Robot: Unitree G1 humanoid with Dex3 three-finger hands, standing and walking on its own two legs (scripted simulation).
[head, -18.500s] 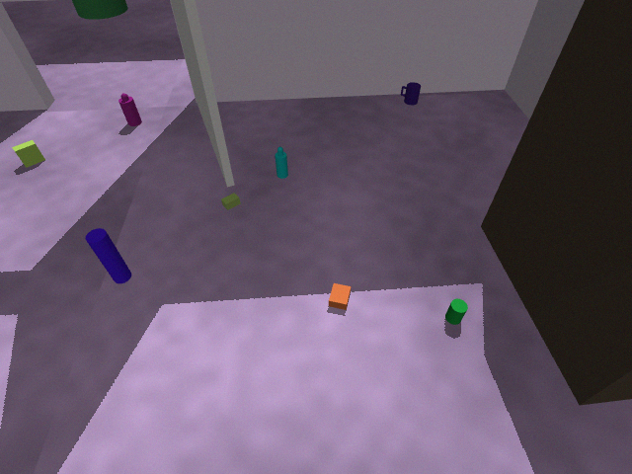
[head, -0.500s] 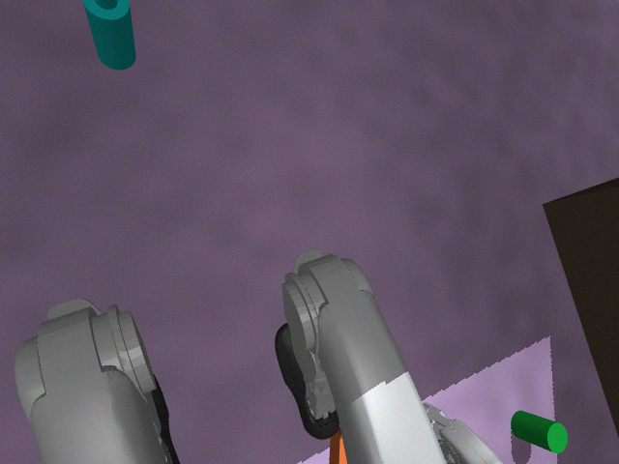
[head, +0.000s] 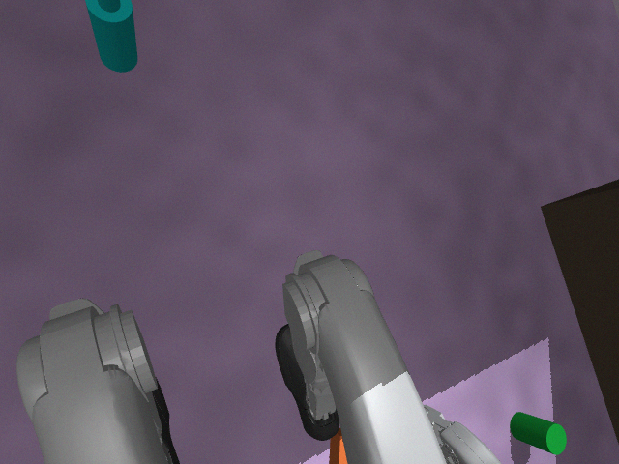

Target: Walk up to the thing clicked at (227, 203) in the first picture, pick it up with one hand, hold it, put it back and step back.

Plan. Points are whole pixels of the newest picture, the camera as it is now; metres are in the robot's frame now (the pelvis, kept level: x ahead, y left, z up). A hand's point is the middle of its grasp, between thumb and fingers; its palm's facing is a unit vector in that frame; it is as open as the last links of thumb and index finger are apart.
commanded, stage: rise first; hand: left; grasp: from above
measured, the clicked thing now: out of the picture +0.47 +0.38 -0.30
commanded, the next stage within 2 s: approach in 1.32 s
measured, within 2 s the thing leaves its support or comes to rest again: neither
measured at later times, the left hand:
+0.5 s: hand out of the picture +0.43 +0.42 -0.18, palm faces -0.25 -0.34 -0.91, open 14.1 cm
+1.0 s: hand out of the picture +0.43 +0.42 -0.18, palm faces -0.25 -0.33 -0.91, open 14.0 cm
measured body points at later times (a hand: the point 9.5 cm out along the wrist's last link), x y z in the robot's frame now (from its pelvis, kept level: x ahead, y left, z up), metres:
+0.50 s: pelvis +0.00 +0.00 +0.00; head +0.26 +0.11 +0.35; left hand +0.44 +0.44 -0.13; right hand +0.06 -0.25 -0.08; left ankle +0.07 +0.14 -0.28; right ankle +0.10 -0.12 -0.28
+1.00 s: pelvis +0.00 +0.00 +0.00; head +0.26 +0.12 +0.35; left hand +0.44 +0.44 -0.13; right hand +0.06 -0.24 -0.08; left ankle +0.07 +0.14 -0.28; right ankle +0.10 -0.12 -0.28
